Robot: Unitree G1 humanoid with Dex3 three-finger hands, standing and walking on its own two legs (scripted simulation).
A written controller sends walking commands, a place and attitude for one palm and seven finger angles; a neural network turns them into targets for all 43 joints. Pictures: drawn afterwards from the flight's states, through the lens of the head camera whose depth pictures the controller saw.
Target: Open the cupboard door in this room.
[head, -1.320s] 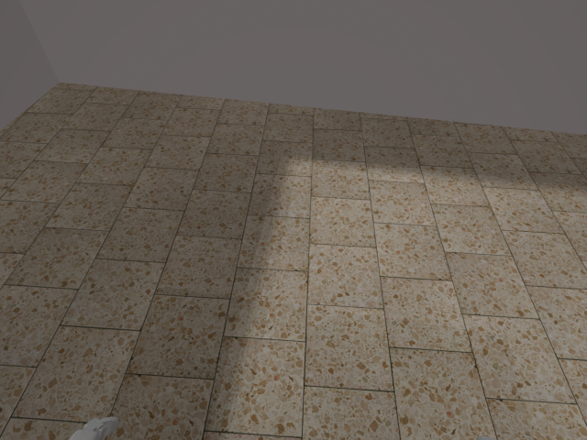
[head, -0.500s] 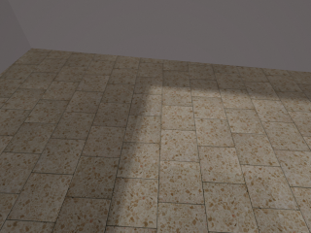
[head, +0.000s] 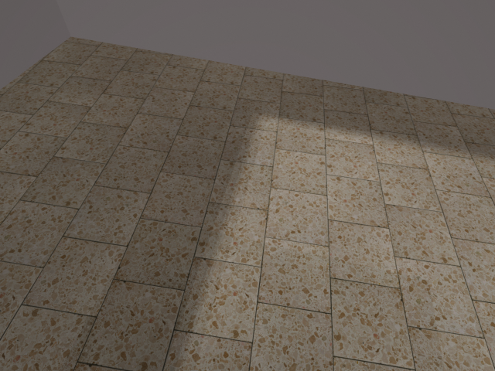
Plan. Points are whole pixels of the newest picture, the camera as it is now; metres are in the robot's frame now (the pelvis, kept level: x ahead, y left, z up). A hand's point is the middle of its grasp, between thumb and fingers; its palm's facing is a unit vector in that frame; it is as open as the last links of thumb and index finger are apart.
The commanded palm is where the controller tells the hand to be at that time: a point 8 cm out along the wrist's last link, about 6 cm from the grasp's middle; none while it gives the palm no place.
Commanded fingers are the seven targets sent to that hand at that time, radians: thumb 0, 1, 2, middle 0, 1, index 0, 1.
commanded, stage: turn or walk to find it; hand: left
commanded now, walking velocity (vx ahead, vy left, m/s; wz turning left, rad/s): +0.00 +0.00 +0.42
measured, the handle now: out of the picture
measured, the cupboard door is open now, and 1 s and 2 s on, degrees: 0 0 0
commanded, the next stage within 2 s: none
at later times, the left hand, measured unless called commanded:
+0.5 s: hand out of the picture -0.02 +0.17 -0.14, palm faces +0.25 -0.93 -0.27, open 7.4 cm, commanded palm none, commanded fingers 0.00 0.90 0.90 -0.20 -0.30 -0.20 -0.30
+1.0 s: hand out of the picture -0.09 +0.22 -0.15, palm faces +0.46 -0.85 -0.25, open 7.4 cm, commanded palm none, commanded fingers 0.00 0.90 0.90 -0.20 -0.30 -0.20 -0.30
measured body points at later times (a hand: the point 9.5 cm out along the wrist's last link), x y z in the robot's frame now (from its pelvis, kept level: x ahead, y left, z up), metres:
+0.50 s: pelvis -0.03 -0.04 +0.01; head -0.02 -0.05 +0.46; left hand -0.04 +0.22 -0.12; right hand +0.08 -0.30 -0.14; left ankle -0.08 +0.10 -0.65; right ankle -0.03 -0.15 -0.73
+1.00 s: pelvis -0.07 -0.01 +0.01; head -0.05 +0.01 +0.46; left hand -0.11 +0.26 -0.13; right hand +0.10 -0.20 -0.13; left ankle -0.10 +0.09 -0.73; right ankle -0.01 -0.15 -0.67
